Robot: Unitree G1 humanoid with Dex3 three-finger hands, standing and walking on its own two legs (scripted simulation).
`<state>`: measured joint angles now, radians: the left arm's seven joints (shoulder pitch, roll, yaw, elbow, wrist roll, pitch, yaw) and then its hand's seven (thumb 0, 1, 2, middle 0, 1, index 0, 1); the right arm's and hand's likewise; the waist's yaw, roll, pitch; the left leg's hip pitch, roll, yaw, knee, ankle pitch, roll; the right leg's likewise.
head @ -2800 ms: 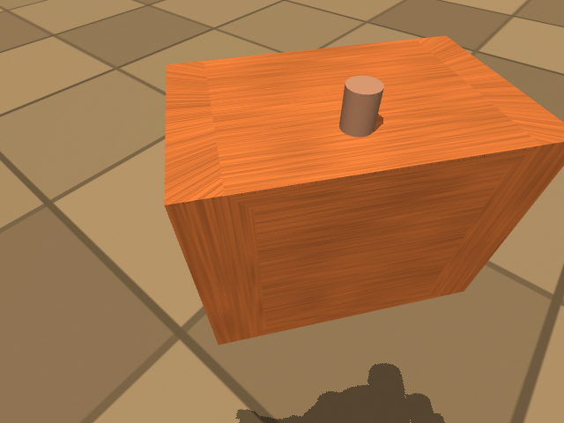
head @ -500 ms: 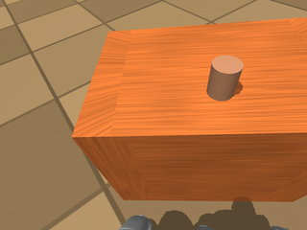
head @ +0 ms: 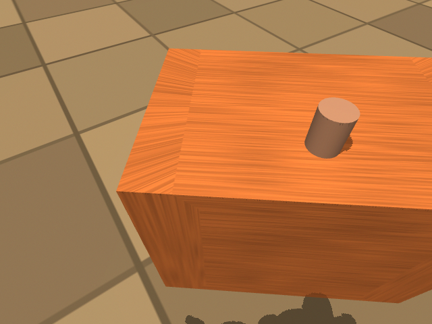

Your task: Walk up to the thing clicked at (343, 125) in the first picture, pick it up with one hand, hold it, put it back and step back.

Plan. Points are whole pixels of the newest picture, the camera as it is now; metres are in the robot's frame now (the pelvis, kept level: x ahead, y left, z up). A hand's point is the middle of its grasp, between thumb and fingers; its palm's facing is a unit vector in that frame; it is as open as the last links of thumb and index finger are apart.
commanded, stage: walk up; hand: right
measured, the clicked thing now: (330, 128) +0.53 -0.24 +0.05
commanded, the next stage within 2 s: stand in 0.94 s
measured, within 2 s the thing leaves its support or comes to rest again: neither
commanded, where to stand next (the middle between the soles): +0.07 +0.00 m, yaw -3 degrees
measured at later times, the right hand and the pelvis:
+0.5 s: hand out of the picture +0.09 -0.27 -0.14, palm faces +0.00 +0.94 -0.33, open 7.3 cm; pelvis +0.00 -0.01 +0.02, yaw -1 degrees
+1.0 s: hand out of the picture +0.06 -0.26 -0.14, palm faces +0.03 +0.95 -0.32, open 7.3 cm; pelvis +0.01 -0.01 +0.02, yaw -2 degrees
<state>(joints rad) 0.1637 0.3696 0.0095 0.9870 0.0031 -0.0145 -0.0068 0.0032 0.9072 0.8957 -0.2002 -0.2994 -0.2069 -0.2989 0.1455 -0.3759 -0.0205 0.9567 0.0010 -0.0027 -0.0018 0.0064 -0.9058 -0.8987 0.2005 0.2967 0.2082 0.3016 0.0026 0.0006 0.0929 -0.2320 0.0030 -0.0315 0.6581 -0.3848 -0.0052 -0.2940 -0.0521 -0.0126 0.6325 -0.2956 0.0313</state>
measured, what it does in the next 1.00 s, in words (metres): stands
